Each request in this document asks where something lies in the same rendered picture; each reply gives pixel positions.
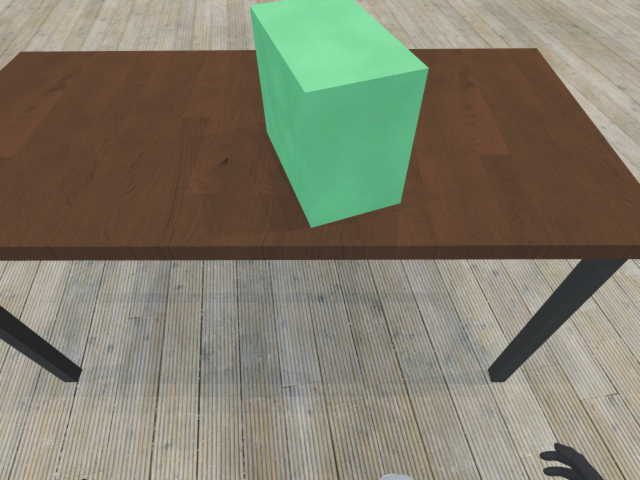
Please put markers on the table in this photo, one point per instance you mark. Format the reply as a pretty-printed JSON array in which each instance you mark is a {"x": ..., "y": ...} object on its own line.
[{"x": 165, "y": 155}]

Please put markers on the carton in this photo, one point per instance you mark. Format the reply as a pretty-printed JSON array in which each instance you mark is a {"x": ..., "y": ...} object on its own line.
[{"x": 341, "y": 99}]

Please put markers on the right robot hand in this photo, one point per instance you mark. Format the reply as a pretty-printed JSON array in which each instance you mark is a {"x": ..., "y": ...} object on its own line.
[{"x": 582, "y": 469}]

